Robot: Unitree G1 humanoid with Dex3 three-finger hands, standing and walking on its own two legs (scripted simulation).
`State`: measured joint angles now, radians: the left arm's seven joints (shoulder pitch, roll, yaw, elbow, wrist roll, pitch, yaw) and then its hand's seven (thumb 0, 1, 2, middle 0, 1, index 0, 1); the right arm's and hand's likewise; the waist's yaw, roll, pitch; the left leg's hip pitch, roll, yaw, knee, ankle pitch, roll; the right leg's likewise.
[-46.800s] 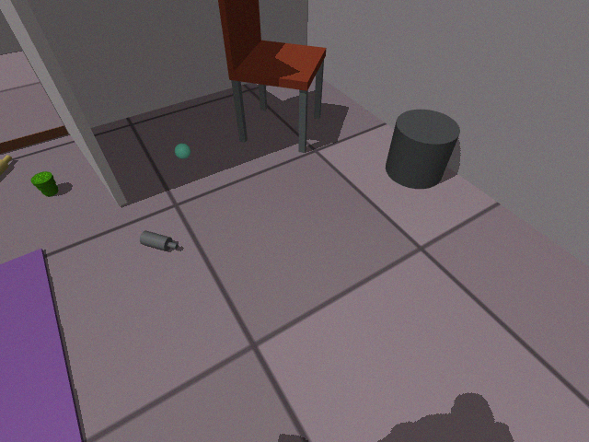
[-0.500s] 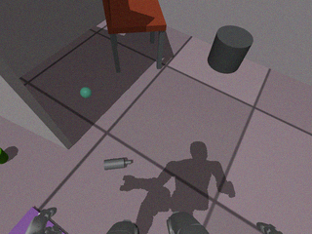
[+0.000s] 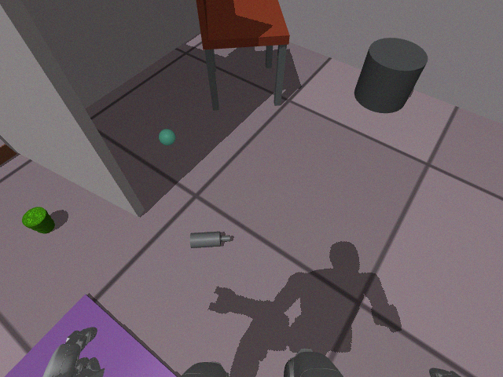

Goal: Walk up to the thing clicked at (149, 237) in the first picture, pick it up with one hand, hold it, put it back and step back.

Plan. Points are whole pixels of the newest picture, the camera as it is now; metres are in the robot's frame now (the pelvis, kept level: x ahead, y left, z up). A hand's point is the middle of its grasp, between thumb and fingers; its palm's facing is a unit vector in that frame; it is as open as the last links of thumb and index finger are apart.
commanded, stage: step back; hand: left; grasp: from above
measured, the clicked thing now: (210, 239) +0.65 +0.19 -0.73
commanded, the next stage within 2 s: none
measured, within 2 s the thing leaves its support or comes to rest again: neither
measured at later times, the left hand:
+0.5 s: hand out of the picture -0.08 +0.22 -0.11, palm faces -0.07 -0.90 -0.42, open 7.4 cm
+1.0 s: hand out of the picture -0.22 +0.26 -0.12, palm faces +0.06 -0.91 -0.40, open 7.4 cm
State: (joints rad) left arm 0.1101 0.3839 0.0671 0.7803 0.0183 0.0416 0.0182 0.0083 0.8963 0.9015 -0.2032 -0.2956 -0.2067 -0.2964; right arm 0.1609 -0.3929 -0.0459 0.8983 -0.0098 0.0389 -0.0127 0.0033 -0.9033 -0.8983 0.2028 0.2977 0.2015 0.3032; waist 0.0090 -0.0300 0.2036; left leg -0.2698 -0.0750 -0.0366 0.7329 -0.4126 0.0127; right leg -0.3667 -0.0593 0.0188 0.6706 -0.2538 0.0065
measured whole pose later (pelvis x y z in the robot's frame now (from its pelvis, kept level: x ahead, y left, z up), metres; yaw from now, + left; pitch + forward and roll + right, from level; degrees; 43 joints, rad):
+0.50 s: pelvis -0.16 -0.05 +0.02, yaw -4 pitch -3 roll +2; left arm 0.26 0.34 0.06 0.85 0.03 0.03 0.00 0.01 0.90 0.90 -0.20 -0.30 -0.21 -0.30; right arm 0.13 -0.42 -0.06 0.84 0.00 0.07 -0.02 0.00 -0.90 -0.90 0.20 0.30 0.20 0.30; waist 0.02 0.04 0.14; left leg -0.53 -0.08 -0.16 1.05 -0.45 0.01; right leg -0.28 0.00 0.04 0.68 -0.34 -0.04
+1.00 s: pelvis -0.33 -0.02 +0.02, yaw +2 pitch -3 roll -1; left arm 0.14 0.40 0.08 0.85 0.00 0.06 0.04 0.01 0.90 0.90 -0.20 -0.30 -0.21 -0.30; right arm 0.18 -0.36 -0.03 0.88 -0.04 0.06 0.01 0.00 -0.90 -0.90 0.21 0.30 0.21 0.30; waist -0.01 -0.02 0.14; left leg -0.28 -0.01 -0.01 0.61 -0.29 0.03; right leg -0.51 0.10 0.11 1.23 -0.50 -0.01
